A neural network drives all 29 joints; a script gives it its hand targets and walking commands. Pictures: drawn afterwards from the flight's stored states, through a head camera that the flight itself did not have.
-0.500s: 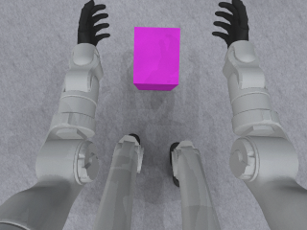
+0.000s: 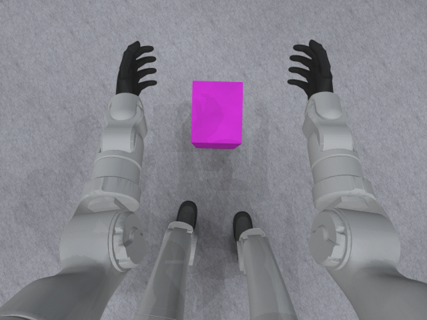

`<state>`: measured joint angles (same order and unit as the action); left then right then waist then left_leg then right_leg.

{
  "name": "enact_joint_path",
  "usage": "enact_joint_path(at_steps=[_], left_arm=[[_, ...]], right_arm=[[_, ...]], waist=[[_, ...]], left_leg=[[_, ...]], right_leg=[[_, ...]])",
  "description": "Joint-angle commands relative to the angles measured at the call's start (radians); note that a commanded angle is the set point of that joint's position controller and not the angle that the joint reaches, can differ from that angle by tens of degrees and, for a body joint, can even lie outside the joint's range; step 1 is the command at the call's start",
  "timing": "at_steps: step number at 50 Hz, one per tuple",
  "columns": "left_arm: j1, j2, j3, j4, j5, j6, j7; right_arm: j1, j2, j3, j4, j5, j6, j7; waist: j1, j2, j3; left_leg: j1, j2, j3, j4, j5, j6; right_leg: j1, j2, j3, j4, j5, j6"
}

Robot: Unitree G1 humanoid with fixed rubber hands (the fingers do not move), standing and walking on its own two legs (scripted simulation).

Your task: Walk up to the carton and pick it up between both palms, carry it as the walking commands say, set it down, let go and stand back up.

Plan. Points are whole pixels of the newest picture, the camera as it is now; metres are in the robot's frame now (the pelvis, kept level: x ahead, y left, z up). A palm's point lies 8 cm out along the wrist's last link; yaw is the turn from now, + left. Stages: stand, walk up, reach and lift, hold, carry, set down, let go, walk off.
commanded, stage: let go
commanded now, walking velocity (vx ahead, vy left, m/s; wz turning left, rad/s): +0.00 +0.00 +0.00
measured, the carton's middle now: (216, 119) +0.51 +0.02 -0.55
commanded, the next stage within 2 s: stand in 1.20 s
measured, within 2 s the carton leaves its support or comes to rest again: neither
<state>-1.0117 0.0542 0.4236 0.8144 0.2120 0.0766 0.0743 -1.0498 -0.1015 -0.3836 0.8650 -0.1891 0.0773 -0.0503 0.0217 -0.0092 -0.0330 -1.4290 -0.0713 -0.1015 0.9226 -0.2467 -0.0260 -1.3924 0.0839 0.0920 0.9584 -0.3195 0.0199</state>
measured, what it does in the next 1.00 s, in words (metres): rises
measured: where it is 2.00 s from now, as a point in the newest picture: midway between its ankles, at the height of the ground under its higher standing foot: (214, 242)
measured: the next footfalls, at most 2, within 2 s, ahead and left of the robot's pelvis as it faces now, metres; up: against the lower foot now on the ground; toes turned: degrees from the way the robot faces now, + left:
none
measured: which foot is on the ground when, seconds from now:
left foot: down 0.00-1.00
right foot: down 0.00-1.00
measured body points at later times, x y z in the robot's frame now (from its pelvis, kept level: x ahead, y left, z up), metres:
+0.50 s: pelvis +0.05 +0.00 +0.07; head +0.22 +0.00 +0.49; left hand +0.34 +0.22 -0.04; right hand +0.35 -0.21 -0.04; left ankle +0.07 +0.12 -0.65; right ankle +0.04 -0.12 -0.65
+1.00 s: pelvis +0.07 +0.00 +0.09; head +0.09 +0.00 +0.54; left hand +0.24 +0.23 +0.02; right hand +0.25 -0.23 +0.02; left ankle +0.07 +0.12 -0.65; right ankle +0.04 -0.12 -0.65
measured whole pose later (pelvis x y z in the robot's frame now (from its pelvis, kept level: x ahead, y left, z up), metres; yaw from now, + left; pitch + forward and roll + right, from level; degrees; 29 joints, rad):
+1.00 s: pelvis +0.07 +0.00 +0.09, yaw +0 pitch -3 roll +1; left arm 0.22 0.23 0.02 0.43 0.00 0.11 -0.07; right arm 0.22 -0.21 -0.03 0.44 -0.01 0.10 0.07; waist 0.01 -0.01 0.08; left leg -0.14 -0.06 -0.10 0.43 -0.24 0.00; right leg -0.09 0.04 0.12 0.45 -0.30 -0.01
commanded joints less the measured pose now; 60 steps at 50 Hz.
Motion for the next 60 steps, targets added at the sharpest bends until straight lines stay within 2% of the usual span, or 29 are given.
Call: enact_joint_path(at_steps=[1, 6, 10, 14, 19, 23, 26, 30, 35, 37, 41, 45, 52, 60], left_arm=[[-0.107, 0.046, 0.003, -0.107, 0.026, -0.026, -0.002], [0.046, 0.067, -0.071, -0.238, 0.014, -0.014, -0.018], [0.313, 0.075, -0.140, -0.359, -0.015, -0.012, -0.036], [0.472, 0.085, -0.200, -0.393, -0.072, -0.034, -0.058], [0.637, 0.103, -0.245, -0.354, -0.130, -0.069, -0.077], [0.784, 0.125, -0.274, -0.309, -0.158, -0.093, -0.088], [0.889, 0.150, -0.291, -0.321, -0.169, -0.105, -0.094], [1.036, 0.177, -0.318, -0.383, -0.187, -0.112, -0.101], [1.187, 0.205, -0.341, -0.463, -0.199, -0.105, -0.112], [1.213, 0.221, -0.353, -0.485, -0.205, -0.095, -0.119], [1.192, 0.254, -0.373, -0.497, -0.223, -0.051, -0.136], [1.195, 0.263, -0.379, -0.486, -0.224, -0.006, -0.148], [1.202, 0.267, -0.370, -0.481, -0.203, 0.042, -0.145], [1.216, 0.266, -0.361, -0.497, -0.189, 0.059, -0.131]], right_arm=[[-0.109, -0.053, 0.006, -0.110, -0.011, -0.025, -0.003], [0.068, -0.046, 0.058, -0.268, -0.018, -0.008, -0.024], [0.329, -0.023, 0.130, -0.396, -0.002, -0.004, -0.021], [0.465, -0.037, 0.178, -0.448, 0.033, -0.027, 0.004], [0.674, -0.082, 0.202, -0.403, 0.085, -0.063, 0.029], [0.819, -0.109, 0.231, -0.367, 0.128, -0.088, 0.048], [0.913, -0.122, 0.259, -0.373, 0.154, -0.095, 0.063], [1.040, -0.142, 0.286, -0.418, 0.175, -0.105, 0.076], [1.186, -0.164, 0.309, -0.492, 0.176, -0.105, 0.089], [1.221, -0.173, 0.321, -0.517, 0.178, -0.097, 0.094], [1.213, -0.183, 0.333, -0.537, 0.181, -0.055, 0.109], [1.223, -0.194, 0.330, -0.527, 0.182, -0.012, 0.118], [1.230, -0.200, 0.326, -0.510, 0.185, 0.030, 0.124], [1.240, -0.207, 0.323, -0.522, 0.185, 0.031, 0.111]], waist=[[0.007, -0.006, -0.884], [-0.006, 0.020, -1.105], [0.003, 0.020, -1.085], [0.000, 0.017, -0.907], [-0.017, -0.002, -0.692], [-0.020, -0.006, -0.515], [-0.014, 0.001, -0.411], [-0.005, 0.010, -0.305], [-0.007, -0.005, -0.171], [-0.011, -0.011, -0.118], [-0.010, -0.015, -0.007], [-0.013, -0.013, 0.052], [-0.016, 0.008, 0.087], [-0.011, 0.007, 0.049]], left_leg=[[0.687, -0.011, 0.093, -0.019, 0.412, -0.034], [0.904, -0.007, 0.080, -0.018, 0.602, -0.019], [1.024, 0.004, 0.053, -0.070, 0.692, -0.012], [1.008, 0.014, 0.045, -0.139, 0.624, -0.011], [1.012, 0.021, 0.054, -0.234, 0.487, -0.014], [1.034, 0.026, 0.069, -0.304, 0.376, -0.013], [1.093, 0.030, 0.076, -0.359, 0.312, -0.006], [1.202, 0.030, 0.084, -0.430, 0.300, -0.004], [1.312, 0.025, 0.090, -0.509, 0.301, -0.001], [1.335, 0.024, 0.093, -0.528, 0.281, 0.003], [1.354, 0.024, 0.100, -0.539, 0.156, 0.000], [1.381, 0.027, 0.101, -0.536, 0.121, -0.002], [1.400, 0.029, 0.086, -0.537, 0.172, 0.003], [1.416, 0.021, 0.066, -0.518, 0.270, 0.001]], right_leg=[[0.365, 0.006, -0.104, -0.097, 0.337, 0.039], [0.506, 0.011, -0.105, -0.097, 0.515, 0.048], [0.607, 0.002, -0.086, -0.161, 0.568, 0.039], [0.666, -0.014, -0.076, -0.216, 0.524, 0.026], [0.771, -0.027, -0.074, -0.303, 0.451, 0.018], [0.839, -0.043, -0.073, -0.366, 0.383, 0.013], [0.919, -0.052, -0.068, -0.413, 0.347, 0.009], [1.029, -0.059, -0.061, -0.480, 0.328, 0.004], [1.146, -0.057, -0.062, -0.563, 0.315, 0.000], [1.170, -0.057, -0.063, -0.589, 0.292, 0.000], [1.163, -0.064, -0.064, -0.618, 0.160, -0.002], [1.168, -0.065, -0.071, -0.618, 0.121, -0.003], [1.211, -0.055, -0.080, -0.600, 0.173, -0.002], [1.234, -0.046, -0.079, -0.573, 0.272, 0.001]])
